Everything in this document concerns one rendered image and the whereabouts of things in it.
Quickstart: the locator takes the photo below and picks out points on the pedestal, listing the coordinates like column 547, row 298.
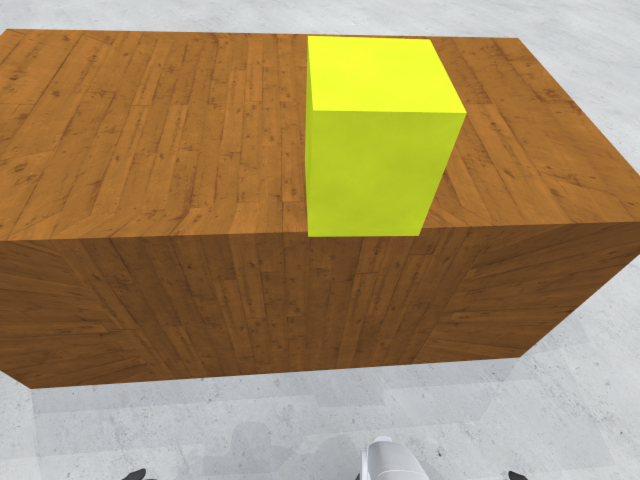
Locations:
column 153, row 214

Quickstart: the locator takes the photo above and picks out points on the carton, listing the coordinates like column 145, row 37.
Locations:
column 382, row 118

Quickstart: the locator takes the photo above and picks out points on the right robot thigh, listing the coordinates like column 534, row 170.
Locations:
column 385, row 460

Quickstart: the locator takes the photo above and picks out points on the right robot shin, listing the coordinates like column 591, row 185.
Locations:
column 382, row 438

